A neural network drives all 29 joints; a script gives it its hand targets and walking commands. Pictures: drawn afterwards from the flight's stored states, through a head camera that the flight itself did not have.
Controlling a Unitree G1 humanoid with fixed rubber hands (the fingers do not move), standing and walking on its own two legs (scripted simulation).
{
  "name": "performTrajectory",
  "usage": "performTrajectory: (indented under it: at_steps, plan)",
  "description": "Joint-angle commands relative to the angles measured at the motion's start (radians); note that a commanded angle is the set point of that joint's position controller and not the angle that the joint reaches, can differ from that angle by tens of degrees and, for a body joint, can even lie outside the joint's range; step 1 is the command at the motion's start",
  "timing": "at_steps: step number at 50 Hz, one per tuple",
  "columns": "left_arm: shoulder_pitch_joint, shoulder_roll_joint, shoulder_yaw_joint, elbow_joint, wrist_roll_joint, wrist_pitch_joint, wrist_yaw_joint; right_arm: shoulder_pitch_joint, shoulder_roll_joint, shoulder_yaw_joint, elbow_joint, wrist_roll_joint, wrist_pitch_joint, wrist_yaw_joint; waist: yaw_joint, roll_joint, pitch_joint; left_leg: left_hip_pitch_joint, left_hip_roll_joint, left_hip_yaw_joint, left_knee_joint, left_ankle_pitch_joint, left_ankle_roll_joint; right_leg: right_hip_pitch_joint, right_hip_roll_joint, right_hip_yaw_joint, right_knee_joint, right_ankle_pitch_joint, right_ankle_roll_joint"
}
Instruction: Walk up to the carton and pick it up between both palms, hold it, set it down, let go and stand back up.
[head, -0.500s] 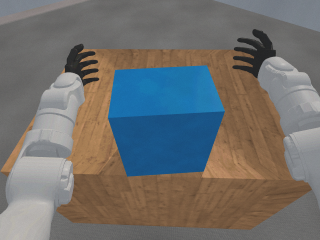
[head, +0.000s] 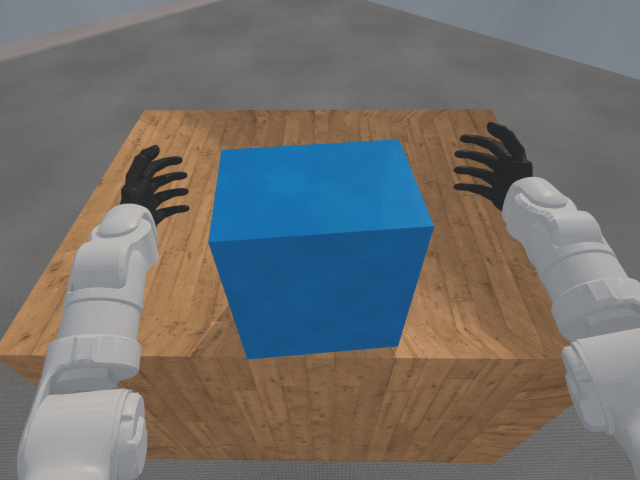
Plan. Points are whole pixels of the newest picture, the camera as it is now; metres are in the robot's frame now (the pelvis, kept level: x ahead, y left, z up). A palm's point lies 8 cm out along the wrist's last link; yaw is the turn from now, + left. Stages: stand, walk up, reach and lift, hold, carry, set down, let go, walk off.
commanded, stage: set down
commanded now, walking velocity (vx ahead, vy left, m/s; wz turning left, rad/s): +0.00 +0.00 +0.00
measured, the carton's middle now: (317, 257) +0.44 +0.05 +0.03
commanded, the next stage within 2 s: none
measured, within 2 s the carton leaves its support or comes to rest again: neither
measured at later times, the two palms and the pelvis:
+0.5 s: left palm (145, 273) +0.34 +0.25 +0.11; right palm (516, 255) +0.38 -0.20 +0.11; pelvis +0.00 +0.00 +0.00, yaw -1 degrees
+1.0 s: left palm (157, 341) +0.28 +0.24 +0.05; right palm (528, 335) +0.31 -0.21 +0.05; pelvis +0.01 +0.01 +0.00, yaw -2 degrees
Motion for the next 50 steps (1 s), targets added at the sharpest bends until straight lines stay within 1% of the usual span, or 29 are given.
performTrajectory:
  at_steps: [1,4,5,6,7,8,12,13,14,17,18,19,20,22,23,24,25,27,29,31,33,34,37,38,40,43,44,46,50]
  plan:
    - [-0.360,0.143,0.051,-0.233,0.008,-0.024,0.002,-0.353,-0.170,-0.076,-0.215,-0.016,-0.039,-0.005,-0.013,0.016,-0.480,0.251,-0.067,0.015,0.043,0.322,0.004,0.132,0.026,0.029,0.017,0.322,0.055]
    - [-0.322,0.144,0.062,-0.272,-0.002,-0.027,0.002,-0.322,-0.156,-0.087,-0.280,-0.023,-0.038,-0.007,-0.013,-0.003,-0.480,0.242,-0.070,0.017,0.040,0.291,0.014,0.128,0.024,0.035,0.018,0.305,0.059]
    - [-0.276,0.130,0.063,-0.270,0.002,-0.029,0.001,-0.269,-0.142,-0.078,-0.270,-0.022,-0.036,-0.006,-0.013,-0.003,-0.453,0.244,-0.069,0.015,0.036,0.290,0.017,0.131,0.023,0.037,0.017,0.300,0.056]
    - [-0.316,0.140,0.065,-0.278,-0.001,-0.030,0.000,-0.307,-0.146,-0.095,-0.288,-0.029,-0.036,-0.008,-0.010,0.007,-0.451,0.233,-0.071,0.019,0.032,0.264,0.016,0.111,0.019,0.039,0.013,0.268,0.057]
    - [-0.241,0.122,0.066,-0.275,0.004,-0.034,0.001,-0.236,-0.129,-0.077,-0.284,-0.026,-0.037,-0.005,-0.002,-0.004,-0.422,0.241,-0.069,0.016,0.031,0.268,0.018,0.119,0.019,0.040,0.013,0.262,0.055]
    - [-0.269,0.129,0.066,-0.290,0.001,-0.036,0.000,-0.257,-0.136,-0.092,-0.306,-0.030,-0.038,-0.006,-0.007,0.006,-0.426,0.236,-0.071,0.019,0.026,0.245,0.017,0.102,0.018,0.041,0.007,0.234,0.055]
    - [-0.204,0.097,0.061,-0.278,0.011,-0.046,0.003,-0.188,-0.119,-0.105,-0.301,-0.047,-0.044,0.004,-0.006,0.009,-0.374,0.246,-0.066,0.017,0.015,0.198,0.021,0.062,0.018,0.040,-0.009,0.136,0.044]
    - [-0.148,0.078,0.057,-0.281,0.018,-0.051,0.003,-0.131,-0.111,-0.103,-0.293,-0.053,-0.048,0.008,-0.010,0.003,-0.360,0.263,-0.063,0.015,0.015,0.209,0.021,0.064,0.021,0.038,-0.010,0.137,0.042]
    - [-0.183,0.088,0.056,-0.282,0.016,-0.057,0.003,-0.159,-0.114,-0.114,-0.303,-0.061,-0.051,0.008,-0.013,0.010,-0.358,0.253,-0.067,0.018,0.013,0.189,0.021,0.049,0.017,0.041,-0.016,0.114,0.042]
    - [-0.095,0.064,0.069,-0.292,0.030,-0.072,0.005,-0.077,-0.094,-0.104,-0.325,-0.069,-0.066,0.014,0.000,-0.009,-0.319,0.262,-0.069,0.018,0.011,0.197,0.026,0.054,0.018,0.043,-0.021,0.107,0.042]
    - [-0.119,0.068,0.068,-0.307,0.030,-0.075,0.005,-0.099,-0.101,-0.122,-0.340,-0.075,-0.071,0.013,-0.005,0.000,-0.323,0.256,-0.070,0.020,0.008,0.181,0.024,0.042,0.017,0.043,-0.023,0.091,0.042]
    - [-0.052,0.043,0.060,-0.312,0.035,-0.081,0.007,-0.030,-0.092,-0.120,-0.335,-0.080,-0.078,0.017,-0.012,-0.001,-0.313,0.271,-0.066,0.015,0.010,0.195,0.021,0.049,0.021,0.040,-0.021,0.097,0.038]
    - [-0.049,0.045,0.065,-0.351,0.039,-0.090,0.007,-0.023,-0.094,-0.126,-0.362,-0.080,-0.090,0.018,-0.007,0.007,-0.335,0.280,-0.069,0.019,0.014,0.215,0.016,0.054,0.020,0.041,-0.022,0.109,0.037]
    - [0.013,0.025,0.065,-0.372,0.050,-0.101,0.005,0.042,-0.090,-0.129,-0.375,-0.087,-0.105,0.022,-0.015,0.005,-0.321,0.295,-0.070,0.016,0.016,0.233,0.014,0.055,0.022,0.042,-0.024,0.125,0.035]
    - [-0.011,0.034,0.060,-0.395,0.041,-0.108,0.006,0.012,-0.096,-0.144,-0.411,-0.092,-0.114,0.020,-0.019,0.002,-0.326,0.283,-0.073,0.019,0.017,0.220,0.015,0.043,0.019,0.043,-0.026,0.119,0.038]
    - [0.030,0.022,0.061,-0.397,0.045,-0.114,0.009,0.051,-0.085,-0.135,-0.417,-0.092,-0.119,0.023,-0.009,0.004,-0.306,0.283,-0.072,0.018,0.016,0.223,0.015,0.043,0.020,0.044,-0.023,0.116,0.035]
    - [0.035,0.014,0.052,-0.413,0.042,-0.119,0.011,0.058,-0.093,-0.149,-0.426,-0.097,-0.125,0.024,-0.024,0.004,-0.311,0.290,-0.071,0.016,0.015,0.220,0.014,0.035,0.022,0.042,-0.026,0.113,0.034]
    - [0.078,0.006,0.058,-0.437,0.048,-0.134,0.015,0.099,-0.090,-0.145,-0.450,-0.096,-0.139,0.032,-0.010,0.001,-0.307,0.307,-0.071,0.018,0.017,0.237,0.014,0.027,0.023,0.042,-0.029,0.113,0.031]
    - [0.110,-0.006,0.050,-0.446,0.051,-0.148,0.016,0.141,-0.081,-0.151,-0.452,-0.101,-0.148,0.037,-0.018,0.005,-0.280,0.305,-0.072,0.017,0.009,0.212,0.015,0.015,0.020,0.045,-0.037,0.090,0.028]
    - [0.173,-0.020,0.051,-0.442,0.055,-0.170,0.015,0.199,-0.069,-0.143,-0.472,-0.105,-0.164,0.044,-0.009,-0.012,-0.259,0.301,-0.073,0.019,0.005,0.209,0.022,0.017,0.017,0.052,-0.041,0.085,0.028]
    - [0.246,-0.036,0.046,-0.466,0.063,-0.202,0.015,0.276,-0.061,-0.142,-0.490,-0.104,-0.190,0.051,-0.012,-0.011,-0.265,0.320,-0.075,0.018,0.008,0.239,0.020,0.033,0.017,0.052,-0.039,0.120,0.026]
    - [0.219,-0.028,0.043,-0.476,0.062,-0.217,0.016,0.251,-0.069,-0.154,-0.505,-0.107,-0.203,0.053,-0.015,-0.005,-0.269,0.317,-0.076,0.018,0.007,0.227,0.019,0.020,0.015,0.053,-0.042,0.107,0.024]
    - [0.270,-0.041,0.033,-0.485,0.066,-0.254,0.019,0.308,-0.058,-0.158,-0.529,-0.116,-0.234,0.061,-0.016,-0.001,-0.246,0.319,-0.076,0.020,0.003,0.219,0.020,0.010,0.012,0.057,-0.049,0.094,0.019]
    - [0.328,-0.058,0.033,-0.476,0.070,-0.267,0.018,0.361,-0.050,-0.144,-0.530,-0.119,-0.244,0.064,-0.012,-0.017,-0.237,0.327,-0.075,0.019,0.003,0.234,0.023,0.022,0.011,0.059,-0.047,0.119,0.020]
    - [0.366,-0.064,0.039,-0.477,0.084,-0.297,0.014,0.404,-0.048,-0.142,-0.533,-0.119,-0.267,0.066,-0.006,-0.011,-0.234,0.333,-0.078,0.020,0.003,0.252,0.021,0.033,0.010,0.063,-0.048,0.142,0.018]
    - [0.431,-0.076,0.026,-0.484,0.087,-0.338,0.014,0.463,-0.042,-0.140,-0.553,-0.124,-0.304,0.070,-0.012,-0.020,-0.212,0.346,-0.078,0.019,0.001,0.263,0.023,0.028,0.011,0.064,-0.054,0.152,0.015]
    - [0.446,-0.080,0.022,-0.485,0.087,-0.351,0.014,0.484,-0.040,-0.146,-0.554,-0.131,-0.313,0.069,-0.018,-0.024,-0.202,0.345,-0.077,0.018,-0.002,0.256,0.024,0.026,0.011,0.064,-0.055,0.152,0.015]
    - [0.468,-0.087,0.015,-0.491,0.090,-0.379,0.020,0.514,-0.034,-0.144,-0.560,-0.132,-0.333,0.075,-0.010,-0.012,-0.191,0.352,-0.075,0.018,-0.007,0.245,0.022,0.012,0.010,0.064,-0.058,0.122,0.008]
    - [0.516,-0.093,0.001,-0.476,0.087,-0.429,0.026,0.574,-0.028,-0.144,-0.574,-0.138,-0.370,0.083,-0.013,-0.017,-0.184,0.356,-0.075,0.020,-0.007,0.235,0.024,-0.001,0.004,0.069,-0.065,0.110,0.003]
